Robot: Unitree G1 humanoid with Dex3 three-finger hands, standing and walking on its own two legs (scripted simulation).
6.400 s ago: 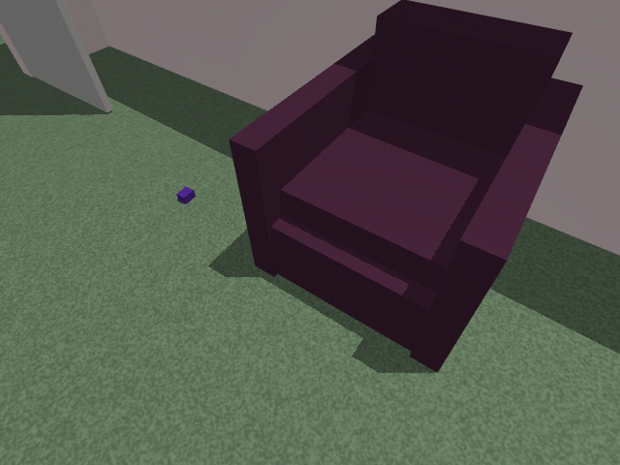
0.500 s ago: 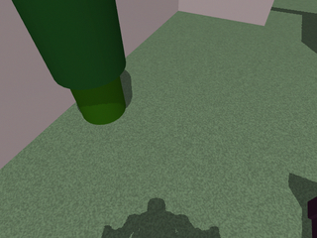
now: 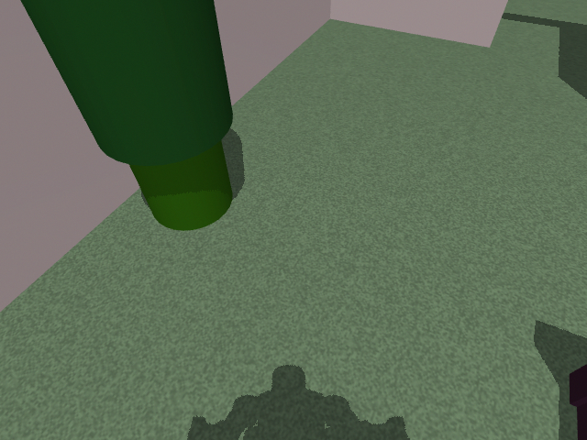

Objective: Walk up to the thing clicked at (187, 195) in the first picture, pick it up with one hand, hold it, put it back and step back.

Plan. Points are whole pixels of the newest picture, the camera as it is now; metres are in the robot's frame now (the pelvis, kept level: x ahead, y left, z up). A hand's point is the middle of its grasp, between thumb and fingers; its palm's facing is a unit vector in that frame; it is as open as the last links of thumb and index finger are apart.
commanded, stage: walk up
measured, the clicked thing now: out of the picture +0.88 -1.21 -0.76
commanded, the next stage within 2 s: none
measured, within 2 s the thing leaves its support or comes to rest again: neither
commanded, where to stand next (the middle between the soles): +0.98 -0.25 m, yaw -15 degrees
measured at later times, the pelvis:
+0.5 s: pelvis +0.12 -0.09 -0.01, yaw -9 degrees
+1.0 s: pelvis +0.36 -0.11 -0.01, yaw -14 degrees
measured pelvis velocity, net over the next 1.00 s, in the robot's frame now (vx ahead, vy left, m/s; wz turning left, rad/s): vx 0.36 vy -0.11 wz -0.25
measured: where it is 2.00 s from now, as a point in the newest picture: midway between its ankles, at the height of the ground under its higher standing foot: (360, 290)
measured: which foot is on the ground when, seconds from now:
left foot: down 0.00-0.30, up 0.32-0.72, down 0.74-1.00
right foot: down 0.00-0.06, up 0.08-0.26, down 0.28-0.76, up 0.78-1.00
